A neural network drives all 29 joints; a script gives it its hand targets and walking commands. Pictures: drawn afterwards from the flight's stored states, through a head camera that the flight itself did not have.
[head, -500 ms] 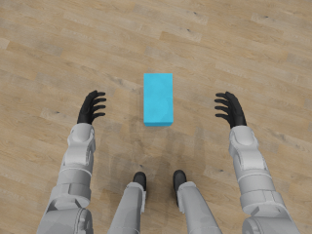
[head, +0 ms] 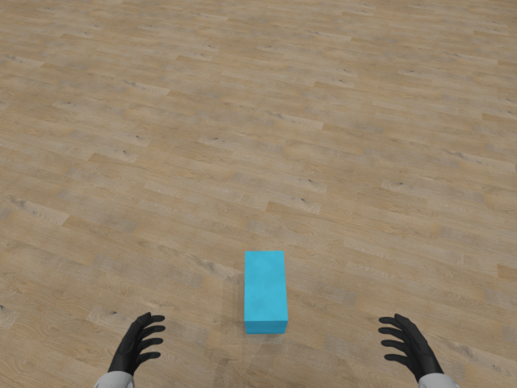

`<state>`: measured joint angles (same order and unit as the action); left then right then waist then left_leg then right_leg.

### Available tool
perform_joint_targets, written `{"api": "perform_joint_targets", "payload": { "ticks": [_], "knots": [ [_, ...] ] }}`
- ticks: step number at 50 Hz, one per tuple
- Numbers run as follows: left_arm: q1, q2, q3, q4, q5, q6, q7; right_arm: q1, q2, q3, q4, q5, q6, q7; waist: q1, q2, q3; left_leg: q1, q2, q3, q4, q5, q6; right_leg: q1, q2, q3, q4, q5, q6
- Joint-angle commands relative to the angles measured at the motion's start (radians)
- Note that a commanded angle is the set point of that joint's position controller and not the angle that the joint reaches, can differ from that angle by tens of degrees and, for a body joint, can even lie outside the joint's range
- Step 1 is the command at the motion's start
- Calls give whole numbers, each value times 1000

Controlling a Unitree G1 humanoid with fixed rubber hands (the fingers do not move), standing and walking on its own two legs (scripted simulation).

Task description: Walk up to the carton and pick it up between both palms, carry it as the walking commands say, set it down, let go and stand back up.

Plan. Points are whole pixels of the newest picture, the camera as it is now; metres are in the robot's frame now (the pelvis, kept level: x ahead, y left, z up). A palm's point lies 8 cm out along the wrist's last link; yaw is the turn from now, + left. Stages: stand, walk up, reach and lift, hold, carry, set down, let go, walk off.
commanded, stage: let go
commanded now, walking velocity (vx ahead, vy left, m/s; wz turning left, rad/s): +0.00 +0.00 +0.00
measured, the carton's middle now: (264, 292) +0.48 +0.01 -0.68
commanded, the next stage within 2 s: stand in 0.42 s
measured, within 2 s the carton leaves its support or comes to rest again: neither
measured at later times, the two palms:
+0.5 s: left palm out of the picture +0.12 +0.25 -0.08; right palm out of the picture +0.14 -0.24 -0.07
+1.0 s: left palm out of the picture +0.09 +0.28 -0.09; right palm out of the picture +0.08 -0.28 -0.10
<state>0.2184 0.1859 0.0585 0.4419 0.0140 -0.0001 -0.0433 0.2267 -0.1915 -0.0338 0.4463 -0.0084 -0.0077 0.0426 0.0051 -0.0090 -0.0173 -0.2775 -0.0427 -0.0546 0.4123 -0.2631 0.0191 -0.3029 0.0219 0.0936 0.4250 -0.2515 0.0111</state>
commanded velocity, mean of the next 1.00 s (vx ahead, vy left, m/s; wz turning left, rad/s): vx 0.00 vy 0.00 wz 0.00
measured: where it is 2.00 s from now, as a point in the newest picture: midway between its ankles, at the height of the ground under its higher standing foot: outside the picture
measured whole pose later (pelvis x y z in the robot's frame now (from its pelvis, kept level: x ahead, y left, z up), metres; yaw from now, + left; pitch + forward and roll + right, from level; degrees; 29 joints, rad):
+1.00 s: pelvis -0.02 +0.00 -0.01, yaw -1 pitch -2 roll +0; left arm 0.25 0.31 0.02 0.81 0.04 -0.02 0.02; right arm 0.22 -0.32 -0.03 0.85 -0.04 -0.02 -0.02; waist 0.00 0.01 -0.07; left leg -0.15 -0.04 -0.03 0.50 -0.31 0.02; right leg -0.18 0.02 0.09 0.51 -0.29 0.01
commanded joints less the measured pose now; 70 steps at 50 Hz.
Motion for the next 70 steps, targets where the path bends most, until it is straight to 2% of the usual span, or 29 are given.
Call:
{"api": "perform_joint_targets", "payload": {
  "ticks": [1,6,8,9,10,12,15,16,17,20,21,24,25,28,30,34,35,37,39,44,46,47,54,55,57,61,62,63,70],
  "knots": [
    [-12,122,15,-130,-12,9,-6,-61,-119,-36,-137,-8,10,8,13,-11,-128,191,-4,42,-42,362,-42,132,20,-89,-45,289,18],
    [-66,126,-9,-131,-18,70,-20,-88,-104,-22,-118,-12,79,25,12,31,34,154,8,56,-75,166,-43,157,18,-101,-64,116,5],
    [-52,124,-12,-122,-9,91,-20,-54,-98,-18,-90,-9,101,27,5,32,71,168,3,61,-64,193,-43,162,18,-97,-61,140,6],
    [-51,115,-2,-114,-7,99,-23,-79,-101,-28,-103,-20,108,26,9,-8,50,165,0,61,-63,196,-41,181,19,-96,-60,157,9],
    [-45,114,-9,-130,-7,101,-24,-53,-110,-32,-109,-23,111,27,-11,6,37,198,2,59,-59,232,-45,187,25,-99,-53,176,7],
    [-55,123,-9,-120,2,111,-22,-82,-99,-20,-101,-18,121,26,11,20,90,174,4,53,-55,212,-40,165,21,-98,-48,150,7],
    [-54,120,-3,-128,21,124,-19,-85,-116,-46,-103,-37,134,21,1,31,95,165,-1,47,-35,218,-42,192,20,-88,-40,170,5],
    [-38,128,14,-116,29,124,-15,-88,-109,-43,-113,-40,136,19,18,16,68,188,-1,46,-40,242,-40,214,29,-86,-35,181,10],
    [-22,125,16,-112,38,129,-13,-58,-119,-47,-101,-45,148,17,0,22,96,182,5,39,-38,246,-40,204,30,-75,-30,182,9],
    [-43,133,20,-133,24,109,-11,-85,-108,-49,-140,-34,165,13,5,-20,41,193,10,33,-22,266,-35,224,31,-75,-16,204,16],
    [-8,233,38,28,8,72,36,-105,-214,-60,27,-24,110,-37,28,-4,-34,105,56,23,36,255,-57,136,-32,-37,10,233,12],
    [-23,239,31,71,24,24,53,-80,-218,-57,76,-31,54,-62,3,8,-35,79,68,-9,40,126,-44,98,-67,22,-9,168,-15],
    [-41,237,29,87,28,14,54,-67,-205,-57,98,-27,45,-62,-19,-10,-6,107,68,-13,40,118,-38,37,-64,29,-13,127,-18],
    [-33,225,15,133,27,-4,57,-77,-224,-55,142,-32,19,-62,-1,57,-33,71,90,-43,25,167,-21,78,-55,24,16,150,-18],
    [-32,246,21,154,34,-9,60,-65,-235,-57,173,-32,8,-65,-5,18,-27,77,99,-59,21,172,-17,78,-48,20,23,147,-14],
    [-12,262,18,194,27,-25,63,-80,-260,-52,212,-32,-10,-64,2,13,12,62,103,-77,21,172,-3,49,-57,39,26,154,-27],
    [-16,262,18,209,29,-23,63,-74,-268,-55,223,-34,-13,-64,-2,48,-1,54,109,-78,8,174,-3,76,-67,45,27,164,-26],
    [-11,285,21,222,29,-24,62,-79,-279,-51,240,-30,-13,-67,5,5,1,61,109,-82,12,165,2,66,-63,54,27,165,-35],
    [-9,282,17,235,30,-23,66,-68,-278,-46,262,-30,-16,-69,0,43,-4,71,115,-88,-4,176,2,81,-69,57,25,156,-39],
    [-8,280,11,267,30,-32,68,-61,-286,-41,301,-33,-24,-69,-5,-11,17,72,113,-92,-13,162,5,71,-73,70,7,138,-37],
    [-7,296,11,278,20,-29,66,-69,-313,-44,313,-28,-26,-64,-6,33,7,87,112,-81,-4,164,3,60,-75,78,0,145,-36],
    [-19,297,8,277,24,-29,66,-63,-291,-39,315,-22,-26,-65,-13,-12,14,87,112,-91,-10,161,-2,60,-74,74,3,142,-34],
    [-17,296,7,313,19,-35,69,-73,-309,-40,364,-25,-30,-68,-3,-1,10,109,121,-93,-9,215,3,76,-78,81,-1,213,-36],
    [-32,301,5,324,23,-34,70,-76,-296,-38,360,-23,-27,-68,-20,-17,28,100,120,-88,-16,197,4,72,-80,86,-12,195,-32],
    [-18,288,1,340,18,-32,66,-77,-314,-37,382,-20,-26,-69,-11,20,26,110,119,-84,-24,165,5,71,-83,91,-25,162,-37],
    [-29,304,1,369,19,-32,68,-78,-304,-29,414,-22,-27,-68,-6,3,30,103,121,-92,-46,142,3,89,-78,91,-26,153,-37],
    [-36,312,-1,368,12,-31,65,-89,-324,-31,415,-19,-28,-66,-12,36,25,94,128,-92,-51,140,4,96,-87,98,-31,167,-35],
    [-42,310,2,373,16,-30,67,-88,-319,-29,425,-16,-27,-66,-9,-3,32,98,128,-94,-56,116,3,90,-85,94,-35,152,-38],
    [-51,324,-5,418,12,-30,66,-93,-327,-26,474,-14,-28,-67,-15,-4,27,141,131,-93,-61,160,7,96,-93,102,-60,190,-44]
  ]
}}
